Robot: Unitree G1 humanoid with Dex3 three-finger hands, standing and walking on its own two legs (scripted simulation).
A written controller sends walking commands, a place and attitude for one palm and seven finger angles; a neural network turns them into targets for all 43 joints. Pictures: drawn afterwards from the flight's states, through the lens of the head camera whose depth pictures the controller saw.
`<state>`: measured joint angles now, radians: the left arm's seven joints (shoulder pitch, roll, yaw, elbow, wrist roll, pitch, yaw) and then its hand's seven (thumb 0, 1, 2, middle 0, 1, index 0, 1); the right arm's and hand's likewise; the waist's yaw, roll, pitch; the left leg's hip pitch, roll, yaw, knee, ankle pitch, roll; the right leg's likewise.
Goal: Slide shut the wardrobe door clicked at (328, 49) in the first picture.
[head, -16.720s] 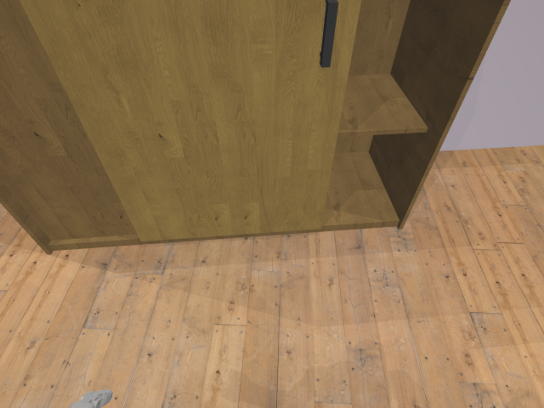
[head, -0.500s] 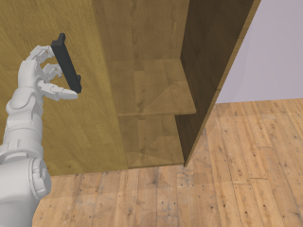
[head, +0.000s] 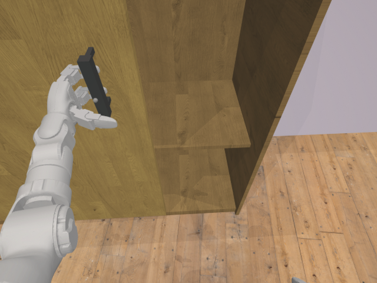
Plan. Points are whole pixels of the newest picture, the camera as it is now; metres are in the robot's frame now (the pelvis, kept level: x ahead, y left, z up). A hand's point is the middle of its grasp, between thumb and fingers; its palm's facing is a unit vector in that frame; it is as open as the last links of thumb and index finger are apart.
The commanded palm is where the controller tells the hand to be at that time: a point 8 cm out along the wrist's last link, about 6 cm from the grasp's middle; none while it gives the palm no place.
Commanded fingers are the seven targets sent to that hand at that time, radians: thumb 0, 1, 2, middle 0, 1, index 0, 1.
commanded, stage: slide the fingers in behind the handle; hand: left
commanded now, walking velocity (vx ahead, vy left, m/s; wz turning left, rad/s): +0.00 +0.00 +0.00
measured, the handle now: (98, 84) +0.51 +0.20 +0.16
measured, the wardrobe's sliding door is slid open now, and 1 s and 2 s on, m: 0.38 0.38 0.38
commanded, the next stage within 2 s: grip the handle and tug to test in 1.04 s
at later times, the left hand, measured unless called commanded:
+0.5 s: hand (103, 99) +0.45 +0.18 +0.16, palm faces +0.07 -1.00 -0.01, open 14.2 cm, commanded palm +0.42 +0.22 +0.16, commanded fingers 0.00 -0.50 0.30 -0.30 -1.20 -0.30 -1.20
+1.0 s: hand (104, 99) +0.45 +0.18 +0.16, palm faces +0.08 -1.00 -0.01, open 14.2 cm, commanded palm +0.43 +0.22 +0.16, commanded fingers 0.00 -0.50 0.30 -0.30 -1.20 -0.30 -1.20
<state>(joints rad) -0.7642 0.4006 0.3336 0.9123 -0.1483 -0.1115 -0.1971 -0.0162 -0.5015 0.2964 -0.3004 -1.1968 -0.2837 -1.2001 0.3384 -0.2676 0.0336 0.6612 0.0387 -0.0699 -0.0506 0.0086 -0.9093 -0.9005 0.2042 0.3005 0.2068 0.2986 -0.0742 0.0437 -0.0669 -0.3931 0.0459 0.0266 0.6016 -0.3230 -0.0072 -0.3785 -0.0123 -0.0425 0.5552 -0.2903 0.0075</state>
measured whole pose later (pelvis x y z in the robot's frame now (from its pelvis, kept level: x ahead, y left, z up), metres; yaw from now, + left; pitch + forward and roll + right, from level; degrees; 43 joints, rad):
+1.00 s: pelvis +0.00 +0.00 +0.00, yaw +0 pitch +6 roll -1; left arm -0.75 0.34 0.29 0.87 -0.14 -0.11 -0.12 -0.02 -0.50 0.30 -0.27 -1.20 -0.25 -1.20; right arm 0.34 -0.26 0.02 0.68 0.04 -0.07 -0.04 0.01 -0.91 -0.90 0.20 0.30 0.21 0.30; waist -0.06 0.04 -0.07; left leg -0.37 0.04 0.03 0.59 -0.33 -0.01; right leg -0.36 -0.01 -0.04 0.55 -0.30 0.01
